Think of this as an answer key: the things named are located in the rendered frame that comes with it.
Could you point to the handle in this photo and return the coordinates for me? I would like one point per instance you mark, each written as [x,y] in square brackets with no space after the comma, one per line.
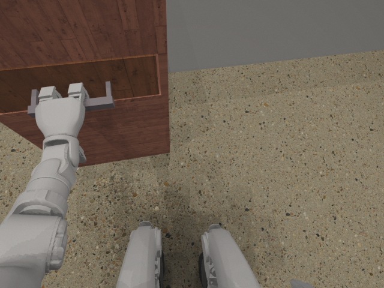
[89,104]

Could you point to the robot right thigh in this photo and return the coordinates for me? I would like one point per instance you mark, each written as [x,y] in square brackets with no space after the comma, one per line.
[231,268]

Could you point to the left robot hand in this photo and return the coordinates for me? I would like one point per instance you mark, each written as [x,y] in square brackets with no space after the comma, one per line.
[56,115]

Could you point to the cabinet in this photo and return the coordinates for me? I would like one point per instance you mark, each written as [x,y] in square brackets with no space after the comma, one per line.
[38,32]

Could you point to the left robot upper arm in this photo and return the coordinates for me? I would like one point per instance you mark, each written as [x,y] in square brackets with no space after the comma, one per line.
[31,246]

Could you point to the robot right shin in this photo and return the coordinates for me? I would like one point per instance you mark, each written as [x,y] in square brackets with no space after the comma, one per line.
[209,269]

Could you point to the drawer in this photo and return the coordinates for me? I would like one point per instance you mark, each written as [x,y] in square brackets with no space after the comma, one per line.
[130,76]

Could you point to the robot left forearm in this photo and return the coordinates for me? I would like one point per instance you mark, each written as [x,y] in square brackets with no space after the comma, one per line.
[51,180]

